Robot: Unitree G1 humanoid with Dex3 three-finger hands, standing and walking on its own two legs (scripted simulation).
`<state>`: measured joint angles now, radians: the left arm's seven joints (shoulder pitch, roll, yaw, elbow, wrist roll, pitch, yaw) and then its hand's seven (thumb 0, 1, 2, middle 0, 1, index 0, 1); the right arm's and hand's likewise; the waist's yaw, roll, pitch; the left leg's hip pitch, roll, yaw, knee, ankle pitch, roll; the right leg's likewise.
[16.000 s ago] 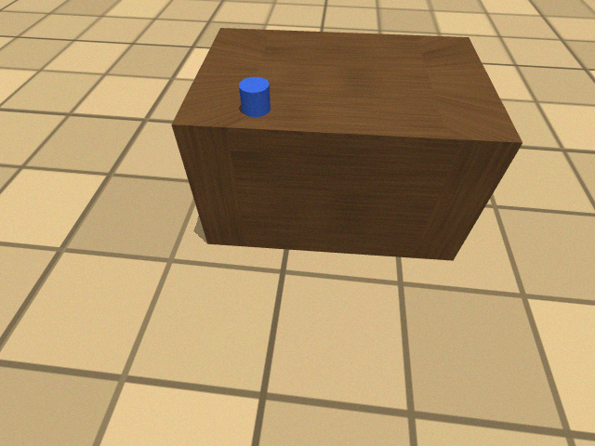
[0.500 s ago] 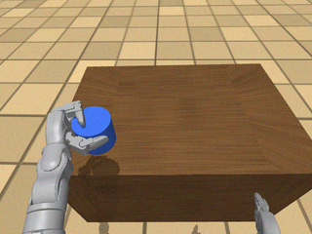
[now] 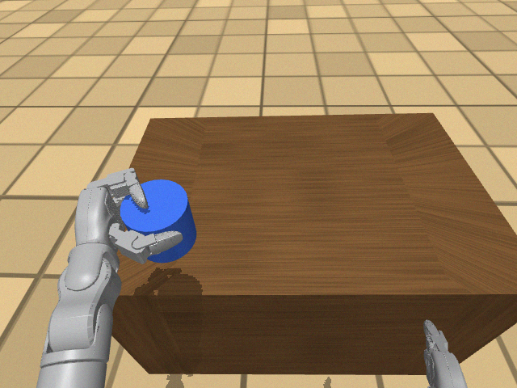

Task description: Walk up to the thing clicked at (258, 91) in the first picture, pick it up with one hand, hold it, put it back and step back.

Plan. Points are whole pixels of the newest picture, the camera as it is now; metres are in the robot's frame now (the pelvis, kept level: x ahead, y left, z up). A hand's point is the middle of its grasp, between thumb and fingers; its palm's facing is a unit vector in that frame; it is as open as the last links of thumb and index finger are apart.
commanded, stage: hold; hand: left
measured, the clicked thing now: (161, 221) +0.33 +0.15 +0.11
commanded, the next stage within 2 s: none
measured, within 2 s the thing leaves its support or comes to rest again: neither
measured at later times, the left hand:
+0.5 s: hand (147, 206) +0.33 +0.16 +0.14, palm faces +0.14 -0.99 -0.01, open 8.1 cm
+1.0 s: hand (150, 204) +0.34 +0.16 +0.14, palm faces +0.13 -0.99 -0.02, open 7.9 cm
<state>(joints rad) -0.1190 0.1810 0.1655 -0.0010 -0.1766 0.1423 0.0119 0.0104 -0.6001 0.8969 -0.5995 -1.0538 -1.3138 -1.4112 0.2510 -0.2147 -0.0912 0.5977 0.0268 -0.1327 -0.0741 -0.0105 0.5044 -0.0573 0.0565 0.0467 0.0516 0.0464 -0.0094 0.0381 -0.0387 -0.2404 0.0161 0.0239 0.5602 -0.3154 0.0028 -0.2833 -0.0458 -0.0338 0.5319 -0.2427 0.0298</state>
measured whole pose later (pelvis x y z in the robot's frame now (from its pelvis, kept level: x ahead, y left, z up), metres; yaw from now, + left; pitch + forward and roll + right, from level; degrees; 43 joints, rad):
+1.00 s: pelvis +0.01 +0.00 +0.01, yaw +0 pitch +0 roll +0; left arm -0.10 0.18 0.17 0.00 -0.17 0.13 0.01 0.01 -0.60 0.91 -0.59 -1.06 -1.29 -1.41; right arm 0.21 -0.22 -0.11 0.66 0.02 -0.13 -0.06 -0.01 0.50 -0.06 0.06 0.05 0.05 0.05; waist -0.01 0.04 -0.03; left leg -0.19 0.02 0.02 0.49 -0.30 0.00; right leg -0.23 -0.04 -0.04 0.48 -0.23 0.03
